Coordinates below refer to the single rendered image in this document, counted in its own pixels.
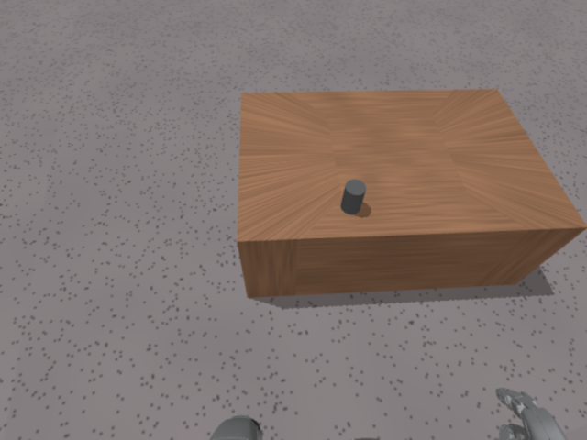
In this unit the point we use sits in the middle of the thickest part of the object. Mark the can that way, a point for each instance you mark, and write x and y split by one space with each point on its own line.
353 197

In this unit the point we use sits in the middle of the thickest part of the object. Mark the right robot hand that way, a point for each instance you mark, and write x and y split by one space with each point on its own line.
538 423

